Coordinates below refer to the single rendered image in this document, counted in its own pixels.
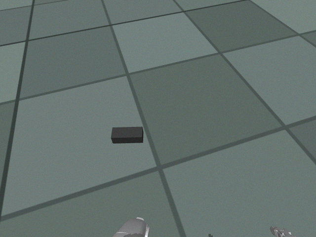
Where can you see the carton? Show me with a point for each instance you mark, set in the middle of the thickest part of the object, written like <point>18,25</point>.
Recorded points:
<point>127,135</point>

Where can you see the right robot hand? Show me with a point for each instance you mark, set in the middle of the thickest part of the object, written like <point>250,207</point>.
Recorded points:
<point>279,232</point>

